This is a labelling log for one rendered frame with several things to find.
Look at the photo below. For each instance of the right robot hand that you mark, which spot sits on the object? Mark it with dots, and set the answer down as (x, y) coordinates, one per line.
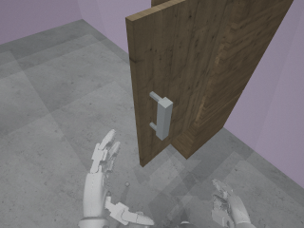
(233, 211)

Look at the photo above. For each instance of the cupboard door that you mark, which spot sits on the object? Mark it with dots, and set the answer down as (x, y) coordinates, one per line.
(172, 49)

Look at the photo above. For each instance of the robot left forearm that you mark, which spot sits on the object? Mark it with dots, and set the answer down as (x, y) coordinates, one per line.
(94, 222)

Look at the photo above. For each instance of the handle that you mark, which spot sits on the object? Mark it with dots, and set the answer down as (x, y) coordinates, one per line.
(164, 113)

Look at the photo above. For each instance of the left robot hand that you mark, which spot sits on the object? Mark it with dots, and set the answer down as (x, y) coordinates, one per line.
(96, 202)

